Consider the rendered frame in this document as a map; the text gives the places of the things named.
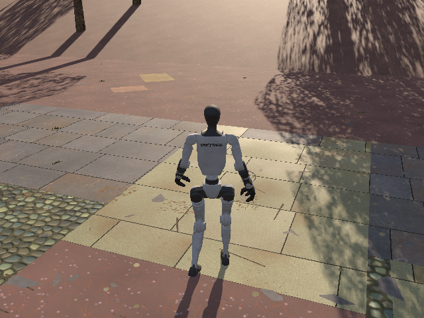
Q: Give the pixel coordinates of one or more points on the robot left upper arm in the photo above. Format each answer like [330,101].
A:
[187,150]

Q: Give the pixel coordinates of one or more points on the left robot hand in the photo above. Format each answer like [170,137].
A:
[180,183]

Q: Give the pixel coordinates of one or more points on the right robot hand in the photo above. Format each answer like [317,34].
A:
[250,192]

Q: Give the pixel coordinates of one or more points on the robot left forearm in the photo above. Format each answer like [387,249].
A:
[180,171]

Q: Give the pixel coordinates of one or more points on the robot right foot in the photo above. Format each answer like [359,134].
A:
[225,260]

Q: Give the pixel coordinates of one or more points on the robot right forearm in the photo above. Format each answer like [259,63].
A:
[245,177]

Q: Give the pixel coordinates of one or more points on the robot torso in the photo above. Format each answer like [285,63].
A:
[211,157]

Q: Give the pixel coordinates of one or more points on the robot right upper arm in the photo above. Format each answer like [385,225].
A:
[236,151]

